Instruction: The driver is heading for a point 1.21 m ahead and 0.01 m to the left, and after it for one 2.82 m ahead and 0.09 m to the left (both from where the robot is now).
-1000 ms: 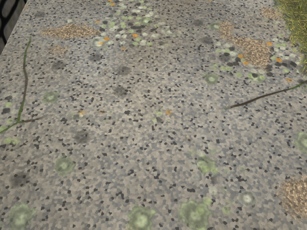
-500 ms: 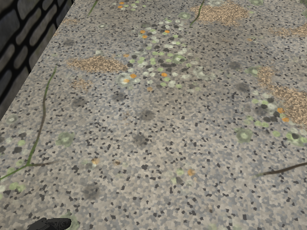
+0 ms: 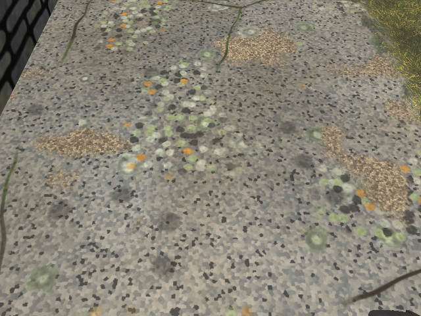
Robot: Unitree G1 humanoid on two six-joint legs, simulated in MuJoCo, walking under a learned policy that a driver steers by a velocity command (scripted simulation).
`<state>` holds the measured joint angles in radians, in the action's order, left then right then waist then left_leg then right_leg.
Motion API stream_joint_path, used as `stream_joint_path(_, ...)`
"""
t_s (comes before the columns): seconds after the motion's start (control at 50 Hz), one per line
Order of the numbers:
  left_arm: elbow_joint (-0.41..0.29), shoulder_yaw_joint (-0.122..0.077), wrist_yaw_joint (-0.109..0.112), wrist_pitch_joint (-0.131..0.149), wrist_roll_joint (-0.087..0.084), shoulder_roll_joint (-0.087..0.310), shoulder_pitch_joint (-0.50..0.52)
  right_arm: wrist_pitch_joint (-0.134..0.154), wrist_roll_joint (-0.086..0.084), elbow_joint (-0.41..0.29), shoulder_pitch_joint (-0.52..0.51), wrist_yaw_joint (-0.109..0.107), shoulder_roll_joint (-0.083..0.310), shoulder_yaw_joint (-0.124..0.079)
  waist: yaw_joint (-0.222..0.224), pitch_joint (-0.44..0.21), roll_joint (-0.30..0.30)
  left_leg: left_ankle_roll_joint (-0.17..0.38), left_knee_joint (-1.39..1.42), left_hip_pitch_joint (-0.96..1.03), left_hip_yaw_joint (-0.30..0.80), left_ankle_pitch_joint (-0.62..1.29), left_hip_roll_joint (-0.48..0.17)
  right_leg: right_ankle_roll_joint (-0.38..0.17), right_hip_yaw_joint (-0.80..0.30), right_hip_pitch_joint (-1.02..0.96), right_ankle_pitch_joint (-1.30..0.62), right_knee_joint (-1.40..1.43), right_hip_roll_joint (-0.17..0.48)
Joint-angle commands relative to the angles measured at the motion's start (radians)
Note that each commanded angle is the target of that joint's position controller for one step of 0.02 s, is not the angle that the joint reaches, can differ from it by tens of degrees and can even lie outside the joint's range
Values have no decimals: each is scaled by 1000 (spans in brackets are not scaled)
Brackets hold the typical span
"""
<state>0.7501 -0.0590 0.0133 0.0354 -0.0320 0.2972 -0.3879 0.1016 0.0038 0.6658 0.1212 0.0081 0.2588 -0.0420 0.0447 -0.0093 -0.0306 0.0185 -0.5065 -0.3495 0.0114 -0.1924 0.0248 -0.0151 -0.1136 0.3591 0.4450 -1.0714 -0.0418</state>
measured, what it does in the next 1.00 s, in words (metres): walks ahead: right foot, then left foot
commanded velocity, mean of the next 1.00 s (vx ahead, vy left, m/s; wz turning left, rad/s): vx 0.50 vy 0.00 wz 0.08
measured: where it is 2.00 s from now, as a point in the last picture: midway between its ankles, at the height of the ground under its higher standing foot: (219, 174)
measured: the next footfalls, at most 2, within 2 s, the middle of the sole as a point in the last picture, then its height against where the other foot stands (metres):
right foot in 0.38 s outside the picture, level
left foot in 0.94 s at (207, 276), level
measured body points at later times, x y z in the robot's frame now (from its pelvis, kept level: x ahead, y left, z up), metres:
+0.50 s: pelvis +0.25 -0.08 +0.00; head +0.28 -0.09 +0.44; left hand +0.48 +0.13 -0.08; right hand +0.22 -0.36 -0.14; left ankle +0.13 +0.10 -0.64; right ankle +0.30 -0.18 -0.73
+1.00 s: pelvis +0.51 -0.04 -0.02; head +0.55 -0.02 +0.43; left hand +0.54 +0.26 -0.15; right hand +0.72 -0.28 -0.11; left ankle +0.59 +0.05 -0.73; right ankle +0.35 -0.20 -0.65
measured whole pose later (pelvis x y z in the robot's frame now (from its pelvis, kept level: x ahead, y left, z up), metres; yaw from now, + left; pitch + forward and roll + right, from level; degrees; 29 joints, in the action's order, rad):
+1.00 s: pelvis +0.51 -0.04 -0.02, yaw +9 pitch +1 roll -1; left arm 0.83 -0.07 0.01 0.07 -0.02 0.29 -0.27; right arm 0.03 -0.02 0.72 0.13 0.04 0.30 -0.08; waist 0.02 0.07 0.00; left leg 0.11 -0.66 -0.48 -0.04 -0.20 0.04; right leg 0.03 0.07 0.18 0.52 -1.06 0.06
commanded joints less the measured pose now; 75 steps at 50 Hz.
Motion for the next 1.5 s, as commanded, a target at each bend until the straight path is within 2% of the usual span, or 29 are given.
stream_joint_path(0.02,-106,-32,-4,9,8,103,75,-3,9,-3,111,-3,97,-35,-78,23,141,157,277,315,333,-45,-296,14,-15,405,-107,-112,127)
stream_joint_path(0.18,-164,-7,-34,1,13,26,209,8,1,70,124,-6,162,-57,-81,42,96,166,352,259,17,268,-266,29,35,351,-386,185,152)
stream_joint_path(0.3,-230,6,-62,17,11,25,390,-15,-35,148,226,0,215,-65,-120,97,83,149,337,336,-31,291,-302,-26,103,264,-384,447,107)
stream_joint_path(0.34,-237,-5,-64,23,18,52,374,-30,-45,170,238,1,234,-65,-83,79,106,139,259,383,-17,487,-314,-57,136,183,-295,507,75)
stream_joint_path(0.38,-166,-48,-51,26,26,130,134,-38,-46,183,233,-3,229,-54,56,-71,104,93,-28,301,-69,708,-246,-103,177,-205,-362,582,21)
stream_joint_path(0.4,-133,-75,-32,19,38,213,-44,-30,-19,158,235,-3,175,-29,125,-223,16,50,-332,67,-89,409,-193,-161,-16,-541,-438,527,204)
stream_joint_path(0.42,-134,-79,-26,16,45,285,-58,-13,-10,137,352,7,51,10,46,-381,-237,-9,-674,-273,-34,-368,-20,-305,-487,-796,-276,632,470)
stream_joint_path(0.44,-139,-57,-27,20,46,190,-68,-1,-40,158,280,8,166,-21,103,-382,-118,-3,-788,-337,119,-399,-40,-283,-537,-733,-210,704,462)
stream_joint_path(0.46,-124,-42,-28,25,40,157,-17,1,-61,121,200,9,194,-34,85,-214,-109,2,-799,-410,98,-323,-81,-240,-364,-615,-258,724,424)
stream_joint_path(0.5,-114,-26,-34,38,36,93,102,-10,-36,120,158,-1,164,-35,12,-77,-70,-8,-704,-356,72,-175,-147,-201,-170,-383,-357,789,343)
stream_joint_path(0.54,-105,-22,-38,59,43,57,158,-42,-38,144,218,-4,125,-35,-43,-47,-84,-17,-678,-248,80,-95,-170,-193,-69,-254,-377,873,313)
stream_joint_path(0.6,-69,-32,-30,81,48,66,178,-70,-35,132,189,-10,87,-33,-66,18,-46,-33,-620,-283,98,-17,-172,-195,42,-198,-444,941,315)
stream_joint_path(0.7,-22,-45,-9,77,48,98,152,-66,-25,94,65,12,66,-26,-36,69,-24,-30,-352,-320,72,219,-155,-162,207,-245,-486,964,290)
stream_joint_path(0.84,40,-69,1,37,14,156,79,-67,-23,-2,-108,51,73,-20,13,121,-10,39,-151,-344,-36,123,-125,-127,299,-439,-602,884,349)
stream_joint_path(0.88,40,-77,6,23,7,187,98,-72,-24,-11,-63,54,102,-36,-29,63,-42,78,-147,-230,-99,21,-62,-104,327,-468,-931,751,346)
stream_joint_path(0.92,32,-72,9,8,-2,189,129,-77,-30,44,184,42,182,-86,-171,-78,-28,138,-79,123,-140,36,38,-53,372,-377,-1083,396,287)
stream_joint_path(0.94,14,-54,13,15,23,146,108,-88,-33,79,335,20,281,-124,-221,-165,97,199,-42,418,75,50,-70,3,375,-128,-752,77,236)
stream_joint_path(0.96,-39,-7,-1,44,54,-4,16,-76,-37,63,285,17,376,-131,-83,-252,329,392,90,700,660,-155,-304,64,235,302,141,-248,19)
stream_joint_path(0.98,-48,-17,-12,82,12,83,135,-58,-29,32,302,26,285,-104,-164,-328,181,394,232,728,817,-260,-351,41,26,404,152,-326,24)
stream_joint_path(1.0,-75,-28,-18,101,-21,125,221,-43,-21,39,268,29,230,-89,-167,-188,133,344,246,637,681,-186,-332,13,28,476,52,-298,68)
stream_joint_path(1.02,-71,-24,-11,111,-6,113,230,-36,-25,32,211,28,202,-80,-124,-114,60,308,234,499,561,-83,-289,-1,28,437,-36,-214,114)
stream_joint_path(1.06,-52,-37,-4,100,34,124,204,-35,-10,0,111,18,144,-60,-50,-55,70,275,254,289,407,113,-221,8,19,297,-127,-87,162)
stream_joint_path(1.12,-55,-34,-5,70,46,92,202,-30,-13,-6,119,3,164,-64,-31,-33,64,281,289,184,320,267,-187,50,46,250,-190,33,152)
stream_joint_path(1.22,-74,-6,-22,66,36,36,335,-30,-13,31,179,-18,159,-56,-93,10,107,203,306,152,153,277,-121,73,90,214,-540,389,124)
stream_joint_path(1.36,-121,1,-63,80,14,59,469,-34,-7,105,268,-17,184,-57,-150,82,91,182,272,408,155,294,-246,-17,98,339,-510,544,104)
stream_joint_path(1.42,-110,-9,-77,78,14,84,385,-47,-4,106,235,-27,205,-63,-93,22,116,148,154,469,97,665,-250,-70,137,223,-374,549,46)
stream_joint_path(1.46,-51,-44,-68,71,21,147,154,-59,-1,89,191,-35,207,-58,34,-127,99,100,-144,401,20,910,-186,-125,165,-109,-414,573,-10)
stream_joint_path(1.48,-32,-59,-58,64,25,210,5,-56,20,64,205,-42,172,-41,76,-245,-18,64,-446,188,-17,599,-135,-191,-83,-397,-460,562,158)
stream_joint_path(1.5,-22,-68,-65,66,18,254,-20,-33,21,52,336,-22,66,-12,-11,-325,-275,-12,-772,-238,14,-283,71,-376,-600,-719,-268,665,362)
Keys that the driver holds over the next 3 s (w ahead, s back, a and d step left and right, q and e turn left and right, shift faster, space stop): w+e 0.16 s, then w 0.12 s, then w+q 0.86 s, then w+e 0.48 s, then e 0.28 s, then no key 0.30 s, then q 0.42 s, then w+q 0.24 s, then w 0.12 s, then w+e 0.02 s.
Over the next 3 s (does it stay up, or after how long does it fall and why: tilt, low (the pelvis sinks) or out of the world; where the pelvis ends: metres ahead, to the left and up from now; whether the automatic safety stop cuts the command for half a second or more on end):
stays up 1.19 0.01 0.00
